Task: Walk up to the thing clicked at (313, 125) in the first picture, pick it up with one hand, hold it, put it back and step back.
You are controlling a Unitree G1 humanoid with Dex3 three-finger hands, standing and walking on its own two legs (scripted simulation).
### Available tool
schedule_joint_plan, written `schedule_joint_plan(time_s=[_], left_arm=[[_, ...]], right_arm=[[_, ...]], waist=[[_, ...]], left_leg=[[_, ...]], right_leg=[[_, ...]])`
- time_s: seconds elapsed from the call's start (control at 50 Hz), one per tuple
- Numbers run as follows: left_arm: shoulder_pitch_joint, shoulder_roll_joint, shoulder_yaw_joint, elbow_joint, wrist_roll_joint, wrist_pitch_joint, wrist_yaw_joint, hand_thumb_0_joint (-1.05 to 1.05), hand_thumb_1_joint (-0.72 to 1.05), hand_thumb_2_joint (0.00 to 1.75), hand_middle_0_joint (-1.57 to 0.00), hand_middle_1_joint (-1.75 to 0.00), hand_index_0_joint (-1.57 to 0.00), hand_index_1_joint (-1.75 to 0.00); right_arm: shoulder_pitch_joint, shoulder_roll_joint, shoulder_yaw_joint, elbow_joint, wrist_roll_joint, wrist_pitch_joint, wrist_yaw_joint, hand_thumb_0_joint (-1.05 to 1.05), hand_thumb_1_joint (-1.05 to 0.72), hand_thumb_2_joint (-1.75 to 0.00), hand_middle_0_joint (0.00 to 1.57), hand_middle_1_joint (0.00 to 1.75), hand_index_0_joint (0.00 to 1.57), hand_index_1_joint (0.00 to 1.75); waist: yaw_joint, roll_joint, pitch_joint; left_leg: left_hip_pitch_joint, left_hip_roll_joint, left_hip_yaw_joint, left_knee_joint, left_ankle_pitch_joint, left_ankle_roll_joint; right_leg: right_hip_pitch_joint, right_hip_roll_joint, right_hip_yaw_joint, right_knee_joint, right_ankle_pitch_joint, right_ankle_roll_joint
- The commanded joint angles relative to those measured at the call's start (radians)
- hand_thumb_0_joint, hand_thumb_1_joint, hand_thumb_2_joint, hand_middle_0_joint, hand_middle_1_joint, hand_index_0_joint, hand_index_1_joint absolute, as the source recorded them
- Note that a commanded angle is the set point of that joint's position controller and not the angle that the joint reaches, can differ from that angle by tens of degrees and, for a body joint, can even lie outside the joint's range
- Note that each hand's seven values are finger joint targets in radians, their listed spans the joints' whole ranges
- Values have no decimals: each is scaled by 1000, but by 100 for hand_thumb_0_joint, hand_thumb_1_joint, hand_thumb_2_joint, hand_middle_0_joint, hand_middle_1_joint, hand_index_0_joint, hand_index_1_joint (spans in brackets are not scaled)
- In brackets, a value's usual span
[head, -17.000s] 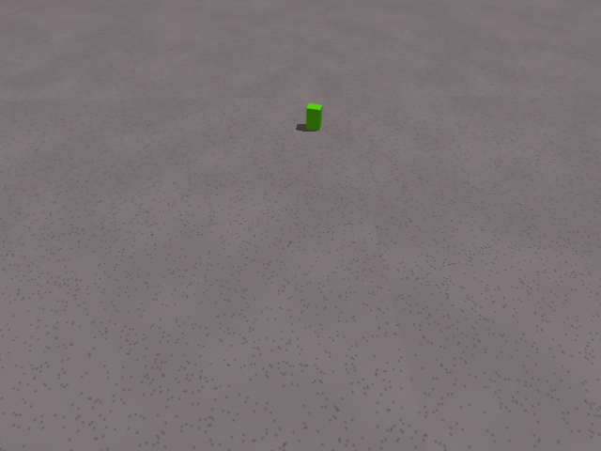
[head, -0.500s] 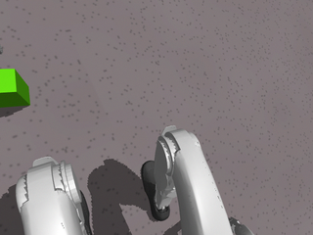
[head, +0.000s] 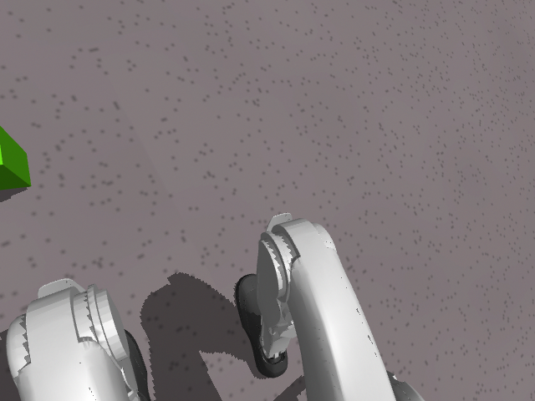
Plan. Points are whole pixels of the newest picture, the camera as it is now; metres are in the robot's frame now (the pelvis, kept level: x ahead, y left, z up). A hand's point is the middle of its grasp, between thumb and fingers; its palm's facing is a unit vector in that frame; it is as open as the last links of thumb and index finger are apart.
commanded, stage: close in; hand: left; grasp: from the side
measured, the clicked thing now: out of the picture +0.51 +0.29 -0.26
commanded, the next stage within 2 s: rest palm in 0.20 s
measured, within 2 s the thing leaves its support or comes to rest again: neither
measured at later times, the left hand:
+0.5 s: hand out of the picture +0.50 +0.30 -0.19, palm faces -0.49 -0.03 -0.87, open 13.3 cm
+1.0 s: hand out of the picture +0.51 +0.30 -0.21, palm faces -0.49 -0.04 -0.87, open 13.9 cm
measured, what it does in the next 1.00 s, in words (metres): stands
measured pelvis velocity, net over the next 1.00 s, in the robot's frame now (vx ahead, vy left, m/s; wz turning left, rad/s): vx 0.00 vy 0.00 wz -0.03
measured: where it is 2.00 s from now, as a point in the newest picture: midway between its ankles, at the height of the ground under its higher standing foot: (204, 372)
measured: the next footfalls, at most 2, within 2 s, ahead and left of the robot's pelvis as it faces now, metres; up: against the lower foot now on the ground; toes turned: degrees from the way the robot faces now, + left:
none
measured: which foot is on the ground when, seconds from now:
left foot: down 0.00-1.00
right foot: down 0.00-1.00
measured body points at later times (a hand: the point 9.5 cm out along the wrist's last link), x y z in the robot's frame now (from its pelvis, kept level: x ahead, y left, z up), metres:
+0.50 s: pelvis +0.00 +0.00 -0.01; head +0.26 +0.11 +0.34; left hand +0.52 +0.30 -0.14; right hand +0.03 -0.26 -0.07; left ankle +0.07 +0.12 -0.29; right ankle +0.12 -0.13 -0.29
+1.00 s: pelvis +0.00 +0.00 -0.01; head +0.28 +0.11 +0.33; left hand +0.53 +0.30 -0.16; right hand +0.02 -0.26 -0.07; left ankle +0.07 +0.12 -0.29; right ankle +0.12 -0.13 -0.29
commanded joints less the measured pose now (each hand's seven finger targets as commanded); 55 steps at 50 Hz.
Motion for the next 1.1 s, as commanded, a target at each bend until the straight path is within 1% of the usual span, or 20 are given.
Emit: schedule_joint_plan(time_s=[0.0,0.2,0.26,0.28,0.38,0.48,0.64,0.7,0.72,0.74,0.78,0.8,0.84,0.88,0.9,0.92,0.96,1.0,1.06,1.08], left_arm=[[-318,249,44,-143,-16,-26,41,0,-44,108,-11,-110,-12,-109],[-342,246,40,-119,16,-53,87,0,-38,112,-14,-115,-15,-113],[-369,254,35,-150,19,-54,96,0,-37,116,-16,-115,-17,-114],[-344,243,33,-98,15,-48,99,0,-37,114,-15,-117,-16,-115],[-320,219,16,-45,24,-39,107,0,-51,107,-8,-102,-7,-103],[-353,267,32,-79,27,-46,131,0,-52,108,-9,-102,-7,-103],[-353,276,38,-33,42,-35,178,0,-52,109,-10,-98,-7,-100],[-352,276,36,-33,40,-28,184,0,-52,106,-9,-98,-7,-99],[-339,255,34,5,44,-21,183,0,-52,107,-9,-98,-7,-100],[-348,259,31,-18,40,-20,179,0,-51,107,-9,-99,-7,-100],[-333,281,49,2,46,-14,177,0,-52,105,-9,-96,-7,-98],[-349,272,33,-22,41,-17,172,0,-52,105,-10,-95,-8,-97],[-341,320,62,-36,43,-18,172,0,-50,107,-11,-96,-9,-98],[-322,285,48,-20,40,-13,162,0,-49,105,-10,-97,-9,-98],[-309,300,57,-3,35,-14,161,0,-48,106,-12,-96,-10,-98],[-329,293,52,-32,31,-18,156,0,-50,106,-11,-96,-9,-98],[-312,329,62,-41,37,-26,157,0,-51,105,-10,-95,-8,-97],[-314,298,45,-32,34,-30,154,0,-50,102,-10,-94,-9,-96],[-306,307,48,-16,24,-35,152,0,-48,103,-12,-95,-11,-96],[-315,326,55,-28,26,-40,158,0,-45,104,-14,-94,-12,-96]], right_arm=[[215,-302,-94,1,-6,7,-20,0,-91,-90,20,30,20,30],[210,-312,-89,14,-20,-1,-21,0,-91,-90,20,30,20,30],[215,-304,-88,21,-22,-4,-18,0,-91,-90,20,30,20,30],[216,-305,-86,19,-21,-8,-17,0,-91,-90,20,30,20,30],[215,-314,-82,30,-25,-16,-15,0,-91,-90,20,30,20,30],[203,-311,-69,18,-29,-24,-14,0,-91,-90,20,30,20,30],[204,-316,-56,12,-33,-41,-15,0,-90,-90,20,30,20,30],[200,-317,-55,11,-32,-47,-15,0,-90,-90,20,30,20,30],[201,-332,-57,9,-35,-51,-15,0,-90,-90,20,30,20,30],[204,-325,-52,3,-34,-55,-12,0,-90,-90,20,30,20,30],[191,-346,-54,-13,-36,-59,-15,0,-90,-90,20,30,20,30],[198,-337,-49,2,-35,-60,-15,0,-91,-90,20,30,20,30],[190,-347,-50,-20,-39,-61,-15,0,-90,-90,20,30,20,30],[191,-349,-50,-19,-40,-63,-14,0,-90,-90,20,30,20,30],[179,-347,-49,-22,-39,-61,-13,0,-90,-90,20,30,20,30],[187,-358,-48,-30,-38,-62,-14,0,-90,-90,20,30,20,30],[179,-353,-46,-34,-40,-58,-17,0,-91,-90,20,30,20,30],[183,-346,-40,-30,-41,-56,-16,0,-90,-90,20,30,20,30],[185,-353,-36,-18,-42,-58,-16,0,-90,-90,20,30,20,30],[183,-356,-39,-22,-43,-55,-18,0,-90,-90,20,30,20,30]], waist=[[-9,405,-680],[-27,442,-629],[-28,463,-698],[-38,435,-649],[-48,420,-609],[-37,447,-651],[-59,445,-630],[-51,465,-638],[-72,451,-587],[-73,464,-605],[-75,439,-586],[-67,461,-580],[-60,472,-617],[-66,463,-585],[-65,454,-593],[-81,455,-582],[-56,453,-613],[-72,430,-605],[-79,413,-578],[-67,428,-596]], left_leg=[[529,-20,85,-234,197,-6],[577,-16,67,-236,175,-12],[606,-10,71,-226,218,-8],[574,-12,74,-218,208,-4],[567,-12,67,-222,205,-8],[577,-8,69,-218,197,-7],[555,-7,66,-204,197,-3],[574,-4,60,-211,199,-8],[565,-6,52,-203,200,-12],[578,-4,54,-209,208,-10],[558,-6,54,-197,207,-9],[555,-5,52,-203,197,-14],[567,-3,54,-202,192,-13],[571,-3,52,-197,204,-16],[555,-1,52,-195,183,-13],[562,-4,44,-198,192,-15],[547,-3,57,-186,198,-11],[539,-2,59,-177,210,-8],[526,-3,59,-170,219,-4],[529,-1,58,-175,219,-7]], right_leg=[[347,53,-85,-206,182,-90],[267,53,-100,-190,166,-93],[308,58,-97,-182,208,-85],[299,57,-96,-186,203,-85],[277,57,-104,-180,198,-87],[317,60,-101,-177,198,-84],[306,64,-108,-164,210,-81],[294,65,-112,-157,208,-84],[252,60,-118,-149,203,-90],[281,63,-117,-152,212,-85],[271,62,-118,-155,207,-87],[268,61,-116,-155,200,-91],[300,62,-117,-160,194,-88],[278,60,-122,-153,201,-90],[286,65,-121,-156,184,-89],[277,62,-123,-159,192,-89],[325,65,-118,-167,196,-89],[334,67,-115,-166,211,-86],[340,68,-117,-170,221,-80],[351,68,-121,-172,221,-83]])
